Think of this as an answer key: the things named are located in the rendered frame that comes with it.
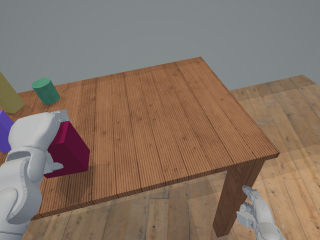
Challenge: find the robot right hand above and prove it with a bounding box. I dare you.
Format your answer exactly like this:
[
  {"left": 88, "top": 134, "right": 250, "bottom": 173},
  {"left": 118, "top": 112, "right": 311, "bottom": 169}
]
[{"left": 236, "top": 185, "right": 275, "bottom": 231}]

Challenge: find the table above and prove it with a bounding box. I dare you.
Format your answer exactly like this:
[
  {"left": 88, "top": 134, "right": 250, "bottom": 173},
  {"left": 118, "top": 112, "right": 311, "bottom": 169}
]
[{"left": 0, "top": 56, "right": 280, "bottom": 238}]

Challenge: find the robot right forearm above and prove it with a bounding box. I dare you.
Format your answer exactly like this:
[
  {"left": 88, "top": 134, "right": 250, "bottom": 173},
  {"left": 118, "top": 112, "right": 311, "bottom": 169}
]
[{"left": 255, "top": 221, "right": 286, "bottom": 240}]

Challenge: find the robot left hand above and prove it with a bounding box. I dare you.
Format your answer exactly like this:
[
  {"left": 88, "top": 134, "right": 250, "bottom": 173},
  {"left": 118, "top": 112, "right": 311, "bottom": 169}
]
[{"left": 8, "top": 109, "right": 71, "bottom": 174}]

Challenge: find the sponge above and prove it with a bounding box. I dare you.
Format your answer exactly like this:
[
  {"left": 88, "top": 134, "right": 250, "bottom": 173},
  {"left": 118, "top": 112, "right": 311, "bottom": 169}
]
[{"left": 43, "top": 121, "right": 90, "bottom": 179}]

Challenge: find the robot left forearm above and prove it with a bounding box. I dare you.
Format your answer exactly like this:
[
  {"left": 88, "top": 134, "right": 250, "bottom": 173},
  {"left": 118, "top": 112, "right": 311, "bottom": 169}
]
[{"left": 0, "top": 146, "right": 47, "bottom": 240}]

